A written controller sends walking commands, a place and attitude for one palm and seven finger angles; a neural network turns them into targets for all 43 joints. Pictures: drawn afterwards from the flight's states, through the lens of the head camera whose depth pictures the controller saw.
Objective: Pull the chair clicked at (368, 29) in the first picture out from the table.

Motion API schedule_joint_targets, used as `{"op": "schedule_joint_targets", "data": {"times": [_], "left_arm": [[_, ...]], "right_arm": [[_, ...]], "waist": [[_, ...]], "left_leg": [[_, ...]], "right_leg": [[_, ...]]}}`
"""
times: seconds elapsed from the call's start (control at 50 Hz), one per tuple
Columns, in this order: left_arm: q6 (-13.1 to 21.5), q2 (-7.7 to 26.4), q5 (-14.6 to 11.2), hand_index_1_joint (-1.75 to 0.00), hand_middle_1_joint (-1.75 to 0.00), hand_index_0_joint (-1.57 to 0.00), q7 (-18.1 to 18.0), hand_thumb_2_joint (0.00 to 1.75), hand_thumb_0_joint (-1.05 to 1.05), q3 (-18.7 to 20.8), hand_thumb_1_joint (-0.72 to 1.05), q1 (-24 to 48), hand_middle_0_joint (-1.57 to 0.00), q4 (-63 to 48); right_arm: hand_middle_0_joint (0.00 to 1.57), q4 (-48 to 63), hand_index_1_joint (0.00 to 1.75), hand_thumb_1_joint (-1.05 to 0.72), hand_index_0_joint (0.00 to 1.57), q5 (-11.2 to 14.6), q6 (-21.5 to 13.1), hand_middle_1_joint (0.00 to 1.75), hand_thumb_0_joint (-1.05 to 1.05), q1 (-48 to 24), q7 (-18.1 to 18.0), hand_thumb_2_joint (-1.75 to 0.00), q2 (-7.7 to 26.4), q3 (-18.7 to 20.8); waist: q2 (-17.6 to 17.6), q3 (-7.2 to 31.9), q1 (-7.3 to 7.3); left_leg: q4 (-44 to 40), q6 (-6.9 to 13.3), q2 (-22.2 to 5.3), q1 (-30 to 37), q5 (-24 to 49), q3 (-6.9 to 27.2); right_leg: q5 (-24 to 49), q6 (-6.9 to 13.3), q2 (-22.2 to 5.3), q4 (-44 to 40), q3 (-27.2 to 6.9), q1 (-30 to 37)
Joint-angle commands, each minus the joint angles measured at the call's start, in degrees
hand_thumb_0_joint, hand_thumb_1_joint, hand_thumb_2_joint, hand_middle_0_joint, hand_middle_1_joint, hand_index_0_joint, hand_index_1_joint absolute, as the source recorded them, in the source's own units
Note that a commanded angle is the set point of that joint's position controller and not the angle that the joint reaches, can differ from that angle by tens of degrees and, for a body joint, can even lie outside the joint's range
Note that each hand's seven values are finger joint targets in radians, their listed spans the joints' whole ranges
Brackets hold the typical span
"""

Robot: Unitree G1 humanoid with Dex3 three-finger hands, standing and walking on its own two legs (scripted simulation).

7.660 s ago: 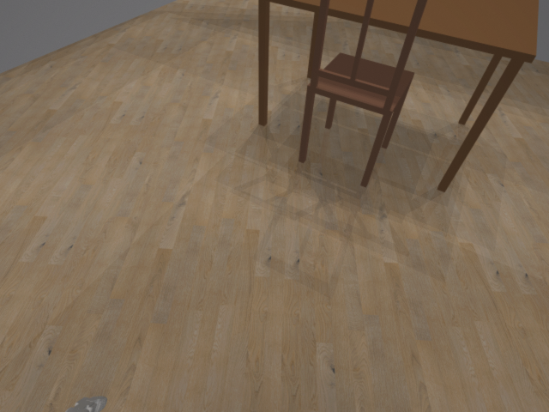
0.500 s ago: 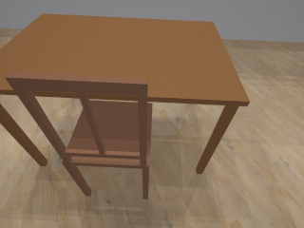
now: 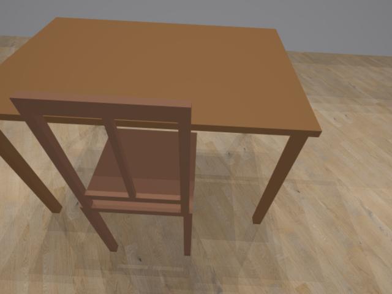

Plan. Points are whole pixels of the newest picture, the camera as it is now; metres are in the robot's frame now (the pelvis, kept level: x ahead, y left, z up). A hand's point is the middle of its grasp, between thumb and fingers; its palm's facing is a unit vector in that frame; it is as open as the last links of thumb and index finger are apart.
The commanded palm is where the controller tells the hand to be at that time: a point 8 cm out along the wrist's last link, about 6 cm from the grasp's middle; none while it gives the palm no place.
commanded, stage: look again from close up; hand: left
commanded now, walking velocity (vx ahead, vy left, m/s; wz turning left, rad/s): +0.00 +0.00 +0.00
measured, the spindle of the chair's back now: (122, 163) +0.45 +0.24 -0.05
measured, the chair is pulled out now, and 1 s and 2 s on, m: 0.00 0.00 0.00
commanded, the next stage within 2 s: raise the hand toward the chair's back in 0.54 s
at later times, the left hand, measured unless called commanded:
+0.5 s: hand out of the picture -0.04 +0.16 -0.18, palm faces +0.06 -0.99 -0.15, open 7.4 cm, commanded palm none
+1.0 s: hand (134, 269) +0.18 +0.14 -0.04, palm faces -0.04 -1.00 +0.02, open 8.7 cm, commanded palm +0.11 +0.22 -0.07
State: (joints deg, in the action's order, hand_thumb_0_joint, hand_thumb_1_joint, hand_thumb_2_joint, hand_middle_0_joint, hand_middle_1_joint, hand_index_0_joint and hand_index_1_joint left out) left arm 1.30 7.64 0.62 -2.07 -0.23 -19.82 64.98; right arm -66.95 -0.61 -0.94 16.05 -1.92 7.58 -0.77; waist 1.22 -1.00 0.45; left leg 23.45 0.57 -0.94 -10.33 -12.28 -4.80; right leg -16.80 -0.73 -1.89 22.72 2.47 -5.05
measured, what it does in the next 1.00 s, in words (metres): lowers itself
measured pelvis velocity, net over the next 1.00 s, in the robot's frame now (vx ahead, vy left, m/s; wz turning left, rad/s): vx -0.05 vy -0.02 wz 0.01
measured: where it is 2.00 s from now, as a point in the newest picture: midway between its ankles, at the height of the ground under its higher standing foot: outside the picture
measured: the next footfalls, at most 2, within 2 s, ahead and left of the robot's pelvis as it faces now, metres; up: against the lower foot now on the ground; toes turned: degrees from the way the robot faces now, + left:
none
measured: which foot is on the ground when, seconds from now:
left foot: down 0.00-1.00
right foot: down 0.00-1.00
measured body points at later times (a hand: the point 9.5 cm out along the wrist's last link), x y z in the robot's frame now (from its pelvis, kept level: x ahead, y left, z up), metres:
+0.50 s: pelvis -0.01 +0.00 +0.00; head +0.00 +0.01 +0.45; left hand -0.04 +0.21 -0.16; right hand -0.02 -0.21 -0.16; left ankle +0.00 +0.11 -0.74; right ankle -0.05 -0.12 -0.74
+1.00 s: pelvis -0.05 -0.02 -0.09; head +0.00 +0.00 +0.36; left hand +0.18 +0.19 -0.04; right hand +0.16 -0.28 -0.13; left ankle +0.00 +0.11 -0.74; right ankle -0.05 -0.12 -0.74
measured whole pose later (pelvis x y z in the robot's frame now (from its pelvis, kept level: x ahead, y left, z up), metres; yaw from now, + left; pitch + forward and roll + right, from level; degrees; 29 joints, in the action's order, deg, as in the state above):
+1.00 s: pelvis -0.05 -0.02 -0.09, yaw +0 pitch +13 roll +1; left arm 29.4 8.2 -12.5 14.1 5.3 -19.6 4.6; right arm -34.2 0.2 -20.4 10.2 1.5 15.9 5.5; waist 2.2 8.7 -1.4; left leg 63.4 -0.4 -3.2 -50.7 -25.7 -3.4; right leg -32.1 1.0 -1.9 65.7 2.4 -46.0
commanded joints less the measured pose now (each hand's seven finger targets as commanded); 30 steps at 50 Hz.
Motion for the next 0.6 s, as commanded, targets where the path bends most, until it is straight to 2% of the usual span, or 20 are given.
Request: {"op": "schedule_joint_targets", "data": {"times": [0.0,0.02,0.08,0.14,0.2,0.22,0.26,0.32,0.4,0.42,0.48,0.58], "left_arm": [[0.6,5.0,0.2,-0.30,-0.30,-0.20,-0.5,0.90,0.00,0.6,0.90,-5.6,-0.20,-0.8],[0.6,5.1,0.3,-0.30,-0.30,-0.20,-0.5,0.90,0.00,0.6,0.90,-5.6,-0.20,-0.9],[0.6,5.0,0.2,-0.30,-0.30,-0.20,-0.5,0.90,0.00,0.7,0.90,-5.7,-0.20,-0.9],[0.5,4.7,0.2,-0.30,-0.30,-0.20,-0.5,0.90,0.00,0.6,0.90,-6.0,-0.20,-0.8],[0.6,4.8,0.2,-0.30,-0.30,-0.20,-0.5,0.90,0.00,0.7,0.90,-5.8,-0.20,-0.8],[0.5,4.8,0.3,-0.30,-0.30,-0.20,-0.5,0.90,0.00,0.7,0.90,-5.8,-0.20,-0.8],[0.5,4.5,0.2,-0.30,-0.30,-0.20,-0.5,0.90,0.00,0.7,0.90,-5.9,-0.20,-0.7],[0.4,4.6,0.3,-0.30,-0.30,-0.20,-0.4,0.90,0.00,0.7,0.90,-6.0,-0.20,-0.8],[0.5,4.4,0.2,-0.30,-0.30,-0.20,-0.4,0.90,0.00,0.8,0.90,-6.2,-0.20,-0.7],[0.4,4.5,0.3,-0.30,-0.30,-0.20,-0.4,0.90,0.00,0.8,0.90,-5.8,-0.20,-0.8],[0.4,4.2,0.3,-0.30,-0.30,-0.20,-0.4,0.90,0.00,0.8,0.90,-6.1,-0.20,-0.6],[0.5,4.2,0.2,-0.30,-0.30,-0.20,-0.4,0.90,0.00,0.8,0.90,-6.5,-0.20,-0.6]], "right_arm": [[0.20,1.6,0.30,-0.90,0.20,0.3,-1.0,0.30,0.00,3.5,0.0,-0.90,4.9,1.1],[0.20,1.6,0.30,-0.90,0.20,0.4,-0.9,0.30,0.00,3.4,0.0,-0.90,4.8,1.1],[0.20,1.5,0.30,-0.90,0.20,0.3,-1.0,0.30,0.00,3.7,0.0,-0.90,4.9,1.1],[0.20,1.6,0.30,-0.90,0.20,0.3,-1.0,0.30,0.00,3.4,-0.1,-0.90,4.7,1.1],[0.20,1.4,0.30,-0.90,0.20,0.3,-1.0,0.30,0.00,3.9,-0.1,-0.90,4.6,1.1],[0.20,1.3,0.30,-0.90,0.20,0.3,-0.9,0.30,0.00,3.8,-0.1,-0.90,4.4,1.1],[0.20,1.5,0.30,-0.90,0.20,0.2,-0.9,0.30,0.00,4.0,-0.1,-0.90,4.6,1.2],[0.20,1.5,0.30,-0.90,0.20,0.3,-0.8,0.30,0.00,4.0,-0.1,-0.90,4.4,1.1],[0.20,1.6,0.30,-0.90,0.20,0.2,-1.0,0.30,0.00,4.5,-0.1,-0.90,4.5,1.2],[0.20,1.5,0.30,-0.90,0.20,0.4,-1.0,0.30,0.00,4.4,-0.1,-0.90,4.5,1.2],[0.20,1.6,0.30,-0.90,0.20,0.3,-1.0,0.30,0.00,4.5,-0.1,-0.90,4.5,1.1],[0.20,1.6,0.30,-0.90,0.20,0.2,-0.9,0.30,0.00,4.6,-0.1,-0.90,4.3,1.2]], "waist": [[-1.0,-3.0,-0.02],[-0.6,-3.8,0.03],[-0.8,-2.7,-0.02],[-1.2,-4.2,0.13],[-1.0,-3.3,0.01],[-0.5,-4.4,0.13],[-1.3,-3.8,0.00],[-1.3,-5.1,0.09],[-1.3,-2.8,-0.06],[-0.4,-4.4,-0.03],[-1.4,-4.1,-0.07],[-1.0,-3.9,0.02]], "left_leg": [[-3.7,1.1,-4.9,2.0,9.6,5.5],[-3.7,1.2,-4.9,1.7,9.5,5.5],[-3.7,1.1,-4.9,2.1,10.1,5.6],[-3.9,1.1,-4.8,1.4,8.8,5.7],[-3.9,1.1,-4.8,1.7,9.1,5.8],[-4.1,1.1,-4.8,1.0,8.2,5.7],[-4.1,1.1,-4.7,1.5,8.3,5.8],[-4.6,1.1,-4.8,0.9,6.8,5.9],[-4.0,1.2,-4.8,2.1,9.0,6.1],[-4.4,1.2,-4.9,1.2,8.0,6.1],[-4.4,1.1,-4.7,1.1,7.6,6.2],[-4.2,1.2,-4.6,1.2,7.6,6.4]], "right_leg": [[10.7,1.7,-4.6,-4.3,-3.5,-5.9],[10.7,1.7,-4.3,-4.6,-3.5,-5.9],[10.8,1.7,-4.5,-4.2,-3.3,-5.5],[9.5,1.7,-4.5,-4.7,-3.3,-6.3],[9.6,1.8,-4.5,-4.6,-3.2,-5.9],[8.8,1.7,-4.4,-5.0,-3.1,-6.1],[8.5,1.7,-4.4,-4.7,-3.1,-6.3],[7.1,1.7,-4.3,-5.1,-3.1,-6.9],[8.9,1.7,-4.4,-4.4,-3.0,-6.1],[7.9,1.6,-4.2,-4.8,-2.8,-6.4],[7.5,1.7,-4.3,-4.6,-3.0,-6.6],[7.4,1.7,-4.5,-4.7,-2.7,-6.5]]}}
